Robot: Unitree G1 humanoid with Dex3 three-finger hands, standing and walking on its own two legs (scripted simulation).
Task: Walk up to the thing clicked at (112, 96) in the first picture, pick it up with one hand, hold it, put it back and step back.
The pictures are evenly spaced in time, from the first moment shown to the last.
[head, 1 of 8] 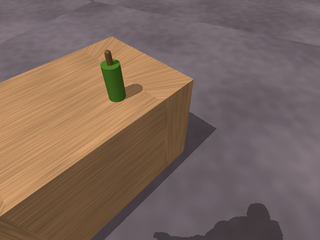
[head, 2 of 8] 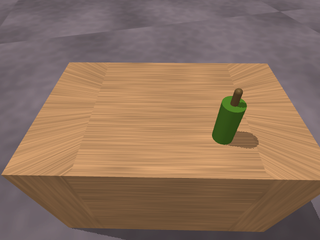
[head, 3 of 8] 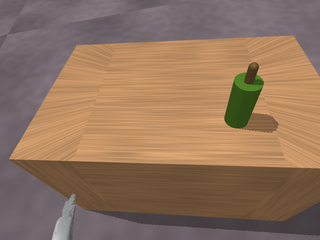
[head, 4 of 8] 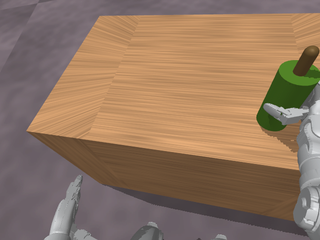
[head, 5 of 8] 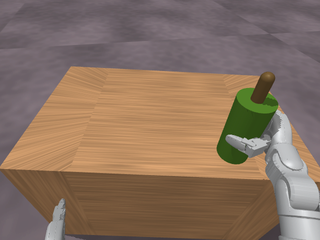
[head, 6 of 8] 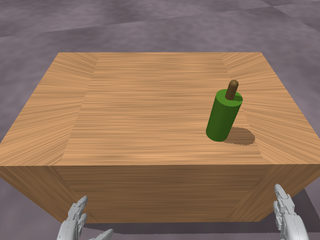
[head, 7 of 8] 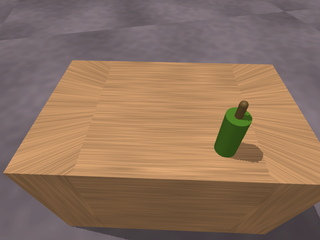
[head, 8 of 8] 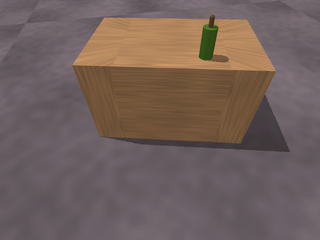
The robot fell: no
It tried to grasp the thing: yes
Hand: right
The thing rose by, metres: 0.21
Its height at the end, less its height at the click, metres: +0.00
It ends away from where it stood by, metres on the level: 0.05
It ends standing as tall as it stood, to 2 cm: yes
